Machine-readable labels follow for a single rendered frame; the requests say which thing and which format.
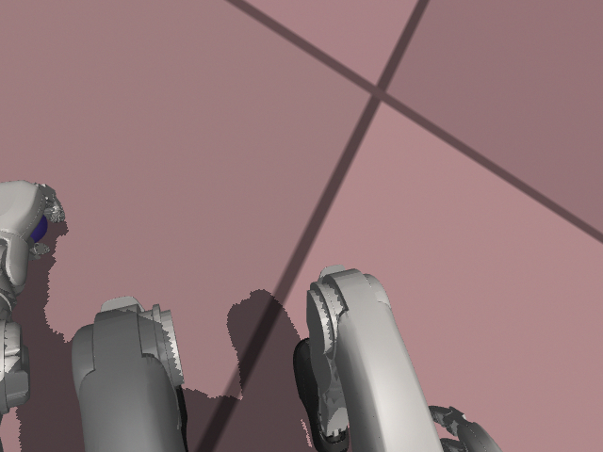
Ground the right robot hand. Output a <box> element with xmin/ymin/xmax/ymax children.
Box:
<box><xmin>428</xmin><ymin>406</ymin><xmax>503</xmax><ymax>452</ymax></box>

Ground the right robot foot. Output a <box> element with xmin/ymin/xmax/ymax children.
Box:
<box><xmin>293</xmin><ymin>338</ymin><xmax>350</xmax><ymax>452</ymax></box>

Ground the ball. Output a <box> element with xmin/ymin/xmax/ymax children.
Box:
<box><xmin>30</xmin><ymin>215</ymin><xmax>48</xmax><ymax>243</ymax></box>

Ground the left robot hand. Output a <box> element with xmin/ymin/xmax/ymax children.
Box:
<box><xmin>0</xmin><ymin>180</ymin><xmax>65</xmax><ymax>261</ymax></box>

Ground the left robot arm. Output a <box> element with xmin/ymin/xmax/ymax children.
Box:
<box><xmin>0</xmin><ymin>232</ymin><xmax>30</xmax><ymax>452</ymax></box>

